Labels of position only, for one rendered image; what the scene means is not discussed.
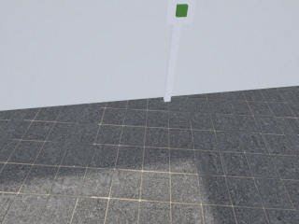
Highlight button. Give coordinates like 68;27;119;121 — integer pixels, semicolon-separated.
176;4;189;18

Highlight panel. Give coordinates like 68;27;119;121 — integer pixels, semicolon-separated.
164;0;196;102

